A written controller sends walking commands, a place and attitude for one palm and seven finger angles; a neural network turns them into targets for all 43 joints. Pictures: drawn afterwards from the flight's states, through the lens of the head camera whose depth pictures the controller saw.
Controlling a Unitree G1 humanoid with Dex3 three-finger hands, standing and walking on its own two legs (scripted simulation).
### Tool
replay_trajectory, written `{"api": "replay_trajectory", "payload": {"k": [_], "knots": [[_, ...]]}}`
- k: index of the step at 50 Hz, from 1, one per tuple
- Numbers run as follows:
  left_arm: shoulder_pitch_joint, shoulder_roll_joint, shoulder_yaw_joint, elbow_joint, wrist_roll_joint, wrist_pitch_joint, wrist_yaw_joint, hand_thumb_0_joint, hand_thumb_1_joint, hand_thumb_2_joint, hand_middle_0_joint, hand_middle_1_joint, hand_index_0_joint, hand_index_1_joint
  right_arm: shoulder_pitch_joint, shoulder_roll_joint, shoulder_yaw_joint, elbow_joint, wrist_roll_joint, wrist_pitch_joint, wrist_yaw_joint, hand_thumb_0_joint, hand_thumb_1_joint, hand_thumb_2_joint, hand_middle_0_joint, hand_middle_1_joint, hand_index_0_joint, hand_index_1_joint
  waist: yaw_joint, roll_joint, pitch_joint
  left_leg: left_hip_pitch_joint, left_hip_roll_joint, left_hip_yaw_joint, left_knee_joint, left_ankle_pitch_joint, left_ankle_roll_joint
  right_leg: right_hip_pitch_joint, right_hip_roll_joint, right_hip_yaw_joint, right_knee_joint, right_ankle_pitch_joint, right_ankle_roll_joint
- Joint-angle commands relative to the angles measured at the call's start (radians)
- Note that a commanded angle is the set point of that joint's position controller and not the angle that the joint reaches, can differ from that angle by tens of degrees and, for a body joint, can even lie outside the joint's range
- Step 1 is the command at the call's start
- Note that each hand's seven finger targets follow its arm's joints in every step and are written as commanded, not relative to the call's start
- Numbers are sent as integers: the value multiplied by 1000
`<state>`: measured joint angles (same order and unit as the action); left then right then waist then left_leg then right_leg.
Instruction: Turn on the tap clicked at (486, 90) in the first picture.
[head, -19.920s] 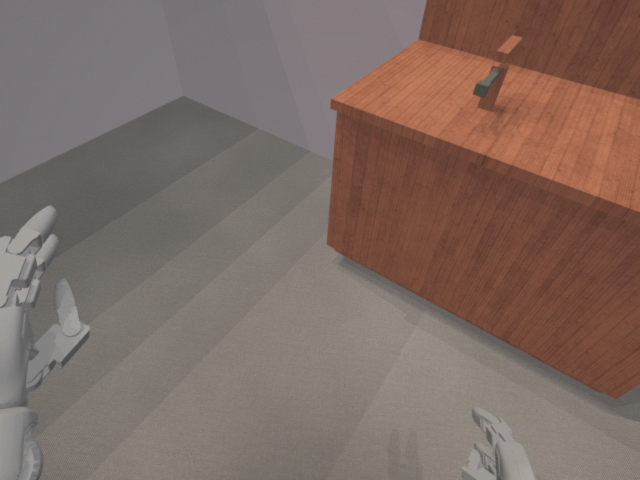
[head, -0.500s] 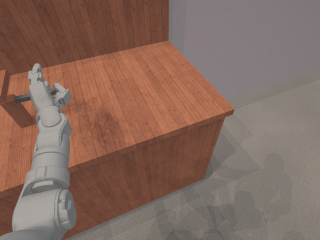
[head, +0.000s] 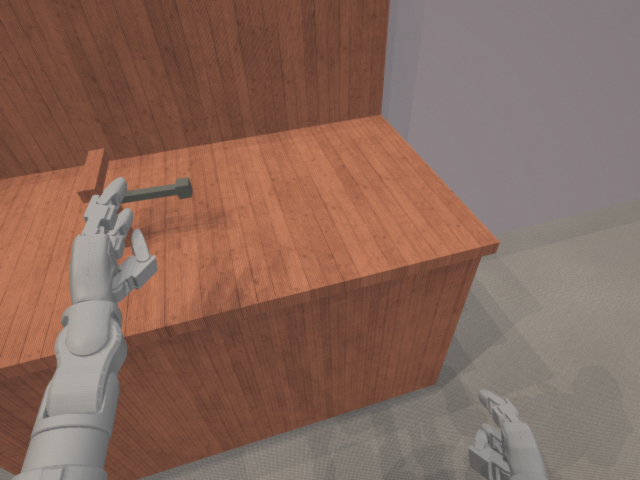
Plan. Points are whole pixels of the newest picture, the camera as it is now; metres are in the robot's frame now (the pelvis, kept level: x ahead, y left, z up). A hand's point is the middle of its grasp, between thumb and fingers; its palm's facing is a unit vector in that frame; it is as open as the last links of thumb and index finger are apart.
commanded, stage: draw the hand back beside the body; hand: left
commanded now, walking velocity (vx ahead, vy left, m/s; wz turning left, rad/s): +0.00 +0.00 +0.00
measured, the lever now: (184, 188) +0.59 +0.32 +0.05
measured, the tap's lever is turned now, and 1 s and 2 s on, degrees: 86 86 86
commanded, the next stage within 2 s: step back with the hand held close in 0.78 s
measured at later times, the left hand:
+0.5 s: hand (97, 332) +0.21 +0.24 +0.16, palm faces +0.40 -0.86 -0.33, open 7.4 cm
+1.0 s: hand (86, 337) +0.20 +0.25 +0.16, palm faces +0.43 -0.83 -0.35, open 7.4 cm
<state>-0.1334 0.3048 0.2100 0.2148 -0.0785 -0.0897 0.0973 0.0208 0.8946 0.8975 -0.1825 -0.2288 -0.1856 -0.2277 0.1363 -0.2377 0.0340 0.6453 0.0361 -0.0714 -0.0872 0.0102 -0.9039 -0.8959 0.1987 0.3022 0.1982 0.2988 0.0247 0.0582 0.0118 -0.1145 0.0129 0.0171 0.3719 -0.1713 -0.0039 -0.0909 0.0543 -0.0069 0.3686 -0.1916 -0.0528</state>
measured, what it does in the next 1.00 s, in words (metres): stands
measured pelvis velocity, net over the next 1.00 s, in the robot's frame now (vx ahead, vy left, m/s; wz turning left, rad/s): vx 0.00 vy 0.00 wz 0.03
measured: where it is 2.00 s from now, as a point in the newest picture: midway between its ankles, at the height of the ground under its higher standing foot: outside the picture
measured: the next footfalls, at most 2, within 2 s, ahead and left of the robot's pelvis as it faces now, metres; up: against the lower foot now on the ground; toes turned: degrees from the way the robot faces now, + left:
none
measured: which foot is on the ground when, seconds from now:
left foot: down 0.00-1.00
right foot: down 0.00-1.00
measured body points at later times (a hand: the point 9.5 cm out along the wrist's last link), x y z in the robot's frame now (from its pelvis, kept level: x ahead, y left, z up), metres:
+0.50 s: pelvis +0.01 +0.00 +0.00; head -0.03 -0.03 +0.45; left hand +0.18 +0.28 +0.18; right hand +0.19 -0.22 -0.09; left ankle +0.03 +0.12 -0.75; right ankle +0.01 -0.08 -0.75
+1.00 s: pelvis +0.00 +0.00 +0.00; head -0.03 -0.03 +0.45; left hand +0.17 +0.29 +0.18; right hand +0.20 -0.22 -0.08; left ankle +0.03 +0.12 -0.74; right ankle +0.01 -0.08 -0.75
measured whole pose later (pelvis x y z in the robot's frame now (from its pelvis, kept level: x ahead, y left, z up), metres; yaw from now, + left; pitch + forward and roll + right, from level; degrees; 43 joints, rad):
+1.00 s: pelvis +0.00 +0.00 +0.00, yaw +1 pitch -5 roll -1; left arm 0.39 0.32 0.28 -0.33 -0.06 -0.13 0.10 0.02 0.89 0.90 -0.21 -0.30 -0.21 -0.30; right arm 0.17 -0.23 0.03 0.65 0.00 -0.12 -0.08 0.01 -0.90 -0.90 0.20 0.30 0.20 0.30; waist 0.04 0.08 0.02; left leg -0.14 0.02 -0.01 0.42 -0.19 -0.01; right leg -0.07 0.07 -0.04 0.34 -0.18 -0.05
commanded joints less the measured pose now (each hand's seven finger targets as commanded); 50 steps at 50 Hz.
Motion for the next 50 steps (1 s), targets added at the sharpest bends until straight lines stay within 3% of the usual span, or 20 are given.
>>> {"api": "replay_trajectory", "payload": {"k": [1, 3, 5, 8, 10, 15, 18, 20, 22, 25, 28, 30, 38, 39, 42, 45, 46, 47, 48, 50], "knots": [[-221, 222, 96, -344, -7, -69, 12, 0, 900, 900, -186, -258, -186, -258, -106, -105, -36, -142, -14, -50, -8, 0, -900, -900, 200, 300, 200, 300, 11, 9, -125, 56, -15, 6, -74, 28, 28, 14, -22, 16, -98, 88, 29], [-189, 215, 93, -404, -6, -71, 13, 0, 900, 900, -188, -264, -188, -264, -110, -104, -38, -146, -17, -56, -8, 0, -900, -900, 200, 300, 200, 300, 11, -4, -134, 70, -14, 4, -78, 28, 30, 19, -20, 14, -104, 79, 29], [-141, 195, 79, -432, -3, -69, 10, 0, 900, 900, -190, -270, -190, -270, -113, -101, -36, -140, -21, -63, -8, 0, -900, -900, 200, 300, 200, 300, 10, 34, -102, 81, -13, 0, -86, 23, 27, 4, -18, 12, -111, 68, 28], [-56, 193, 87, -486, -4, -71, 12, 0, 900, 900, -193, -279, -193, -279, -117, -103, -40, -142, -28, -71, -8, 0, -900, -900, 200, 300, 200, 300, 18, -29, -114, 89, -15, 1, -84, 43, 33, 21, -18, 10, -115, 83, 30], [-2, 184, 85, -541, -1, -77, 10, 0, 900, 900, -195, -285, -195, -285, -116, -99, -41, -137, -29, -78, -4, 0, -900, -900, 200, 300, 200, 300, 22, 17, -113, 97, -15, -6, -91, 55, 26, 29, -19, 7, -114, 85, 27], [156, 187, 112, -641, -1, -87, 12, 0, 900, 900, -200, -300, -200, -300, -120, -95, -46, -138, -36, -93, -2, 0, -900, -900, 200, 300, 200, 300, 32, 9, -92, 93, -17, -4, -91, 62, 25, 39, -21, 6, -121, 86, 28], [263, 195, 139, -689, -3, -90, 13, 0, 900, 900, -200, -300, -200, -300, -118, -94, -50, -140, -42, -99, 2, 0, -900, -900, 200, 300, 200, 300, 40, -33, -80, 78, -16, -4, -84, 75, 25, 45, -22, 4, -122, 99, 30], [327, 191, 149, -734, -2, -96, 12, 0, 900, 900, -200, -300, -200, -300, -117, -89, -53, -140, -42, -104, 3, 0, -900, -900, 200, 300, 200, 300, 40, 2, -75, 84, -15, 0, -80, 88, 24, 43, -25, 4, -120, 108, 30], [386, 189, 156, -753, -4, -96, 12, 0, 900, 900, -200, -300, -200, -300, -115, -90, -55, -143, -44, -108, 5, 0, -900, -900, 200, 300, 200, 300, 42, -33, -50, 65, -15, 0, -73, 76, 25, 35, -26, 2, -123, 99, 33], [468, 184, 163, -809, -2, -100, 11, 0, 900, 900, -200, -300, -200, -300, -107, -87, -58, -144, -47, -117, 6, 0, -900, -900, 200, 300, 200, 300, 42, 18, -52, 72, -15, 7, -59, 88, 26, 31, -30, 8, -119, 113, 34], [406, 174, 145, -780, 2, -97, 16, 0, 900, 900, -200, -300, -200, -300, -105, -92, -61, -135, -46, -125, -1, 0, -900, -900, 200, 300, 200, 300, 23, -53, -2, 56, -16, 3, -54, 32, 30, -14, -26, 6, -133, 52, 41], [379, 173, 142, -772, 4, -98, 21, 0, 900, 900, -200, -300, -200, -300, -106, -88, -61, -131, -44, -130, -7, 0, -900, -900, 200, 300, 200, 300, 22, -3, 0, 68, -20, 5, -52, 12, 32, -22, -29, 12, -137, 29, 40], [381, 177, 143, -772, 2, -98, 23, 0, 900, 900, -200, -300, -200, -300, -119, -87, -54, -132, -50, -140, -8, 0, -900, -900, 200, 300, 200, 300, 34, -33, -12, 64, -21, -3, -55, 21, 34, 3, -33, 13, -131, 33, 39], [376, 188, 153, -790, 6, -99, 23, 0, 900, 900, -200, -300, -200, -300, -116, -90, -55, -129, -49, -143, -6, 0, -900, -900, 200, 300, 200, 300, 35, 19, -27, 74, -22, -3, -57, 28, 31, 7, -33, 14, -129, 41, 35], [410, 178, 154, -767, -1, -95, 22, 0, 900, 900, -200, -300, -200, -300, -113, -83, -53, -130, -51, -141, -5, 0, -900, -900, 200, 300, 200, 300, 38, -33, -24, 66, -18, 1, -56, 52, 32, 19, -34, 9, -124, 71, 39], [351, 193, 164, -756, 0, -90, 21, 0, 900, 900, -200, -300, -200, -300, -114, -82, -49, -122, -51, -138, -5, 0, -900, -900, 200, 300, 200, 300, 32, 13, -10, 60, -21, 2, -61, 50, 29, 15, -35, 13, -127, 74, 37], [337, 268, 253, -757, 7, -106, 28, 0, 900, 900, -200, -300, -200, -300, -113, -112, -50, -176, -35, -113, -5, 0, -900, -900, 200, 300, 200, 300, 14, -39, 46, -29, 3, -35, -3, 1, 43, -114, -78, 79, -161, 98, 47], [384, 205, 197, -713, 12, -106, 21, 0, 900, 900, -200, -300, -200, -300, -102, -99, -51, -165, -36, -96, -1, 0, -900, -900, 200, 300, 200, 300, 4, -76, 15, -24, 1, -44, 33, -9, 43, -125, -107, 96, -165, 89, 47], [417, 197, 187, -714, 18, -109, 21, 0, 900, 900, -200, -300, -200, -300, -86, -97, -54, -173, -35, -84, 1, 0, -900, -900, 200, 300, 200, 300, 2, -74, -22, -18, 1, -39, 59, -8, 43, -137, -124, 110, -165, 76, 44], [450, 189, 173, -746, 23, -117, 26, 0, 900, 900, -200, -300, -200, -300, -77, -96, -55, -185, -35, -69, -2, 0, -900, -900, 200, 300, 200, 300, -3, -1, -79, -8, 6, -36, 60, 48, 38, -123, -131, 93, -122, 137, 39]]}}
